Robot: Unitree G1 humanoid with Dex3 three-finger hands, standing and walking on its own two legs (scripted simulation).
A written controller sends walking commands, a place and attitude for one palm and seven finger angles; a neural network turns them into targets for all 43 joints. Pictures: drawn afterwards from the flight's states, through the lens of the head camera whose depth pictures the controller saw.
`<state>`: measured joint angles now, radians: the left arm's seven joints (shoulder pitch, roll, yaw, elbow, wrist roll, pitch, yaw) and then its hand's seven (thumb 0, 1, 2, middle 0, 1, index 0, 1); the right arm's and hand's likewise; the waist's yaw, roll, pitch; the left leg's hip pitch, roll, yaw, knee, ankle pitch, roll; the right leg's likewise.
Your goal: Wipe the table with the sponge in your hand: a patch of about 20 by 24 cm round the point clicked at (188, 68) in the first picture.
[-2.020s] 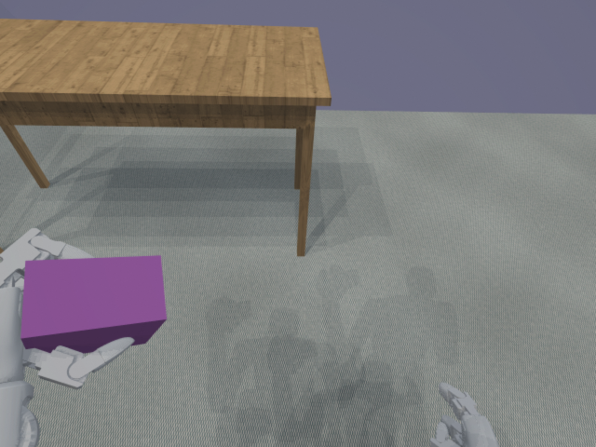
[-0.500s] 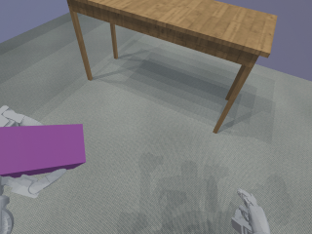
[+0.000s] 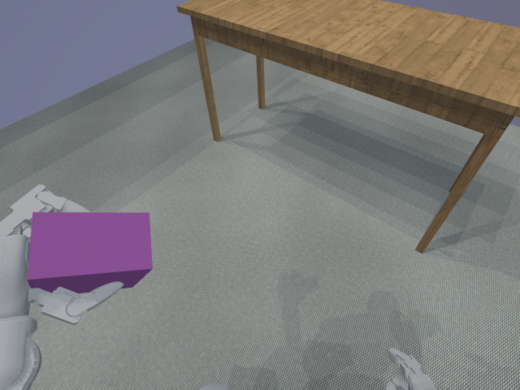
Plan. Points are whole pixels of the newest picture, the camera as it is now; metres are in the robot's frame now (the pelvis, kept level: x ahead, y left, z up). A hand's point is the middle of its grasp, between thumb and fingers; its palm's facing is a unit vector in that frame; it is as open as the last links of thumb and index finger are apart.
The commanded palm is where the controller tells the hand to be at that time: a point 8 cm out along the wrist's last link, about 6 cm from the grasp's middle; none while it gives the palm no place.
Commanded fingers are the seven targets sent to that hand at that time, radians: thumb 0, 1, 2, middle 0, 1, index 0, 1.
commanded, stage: walk to a spot facing it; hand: left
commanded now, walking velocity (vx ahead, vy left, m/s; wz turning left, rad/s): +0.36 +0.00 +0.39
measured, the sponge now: (107, 255) +0.24 +0.20 +0.16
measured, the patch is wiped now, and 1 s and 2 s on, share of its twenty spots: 0.00 0.00 0.00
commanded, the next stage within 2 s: none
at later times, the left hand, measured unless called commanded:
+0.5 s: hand (62, 186) +0.33 +0.29 +0.17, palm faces +0.54 -0.75 -0.39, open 10.5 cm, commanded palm +0.26 +0.32 +0.19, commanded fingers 0.00 0.10 1.30 -1.20 -1.60 -1.20 -1.60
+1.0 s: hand (116, 138) +0.45 +0.26 +0.17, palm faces +0.59 -0.70 -0.39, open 10.5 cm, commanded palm +0.36 +0.30 +0.19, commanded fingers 0.00 0.10 1.30 -1.20 -1.60 -1.20 -1.60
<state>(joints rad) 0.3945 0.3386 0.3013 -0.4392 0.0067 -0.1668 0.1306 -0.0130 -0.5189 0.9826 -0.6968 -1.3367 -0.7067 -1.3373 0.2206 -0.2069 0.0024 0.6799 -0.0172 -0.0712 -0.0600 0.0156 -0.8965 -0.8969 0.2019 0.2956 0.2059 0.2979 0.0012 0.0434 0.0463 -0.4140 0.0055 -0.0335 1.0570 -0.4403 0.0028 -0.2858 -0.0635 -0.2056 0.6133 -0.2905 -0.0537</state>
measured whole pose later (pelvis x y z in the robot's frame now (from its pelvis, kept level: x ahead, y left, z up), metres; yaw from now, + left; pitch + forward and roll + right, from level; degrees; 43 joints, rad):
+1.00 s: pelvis +0.28 -0.02 +0.00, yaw +16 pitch -2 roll +0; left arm 0.37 0.30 0.29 -0.45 0.00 -0.17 0.13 -0.01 -0.52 0.99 -0.70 -1.34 -0.71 -1.34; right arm 0.18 -0.23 -0.02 0.67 0.00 -0.06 -0.07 0.02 -0.90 -0.90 0.20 0.30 0.20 0.30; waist 0.01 0.05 0.07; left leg -0.43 0.04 0.01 1.16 -0.44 0.00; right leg -0.28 -0.08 -0.24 0.64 -0.32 -0.05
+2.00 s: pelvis +0.53 +0.01 +0.01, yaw +39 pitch -1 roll +3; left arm 0.50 0.36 0.32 -0.57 -0.01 -0.19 0.14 -0.01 -0.52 0.99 -0.69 -1.34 -0.71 -1.34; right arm 0.16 -0.25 -0.04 0.60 -0.01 -0.04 -0.08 0.02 -0.90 -0.90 0.20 0.29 0.20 0.30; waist -0.03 -0.02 0.12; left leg -0.56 0.05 0.08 1.16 -0.39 -0.07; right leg -0.19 -0.12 -0.25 0.53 -0.32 -0.03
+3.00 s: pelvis +0.56 -0.07 +0.01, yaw +22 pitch +1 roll +3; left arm 0.51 0.42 0.43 -0.50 -0.07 -0.25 0.15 -0.01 -0.52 0.99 -0.68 -1.35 -0.70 -1.35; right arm 0.19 -0.29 -0.07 0.59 0.01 0.04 -0.01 0.02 -0.91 -0.90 0.19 0.29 0.20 0.30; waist -0.01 0.00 0.04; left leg -0.46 0.02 -0.02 1.08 -0.41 -0.09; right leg -0.33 0.15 0.06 0.38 -0.06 -0.13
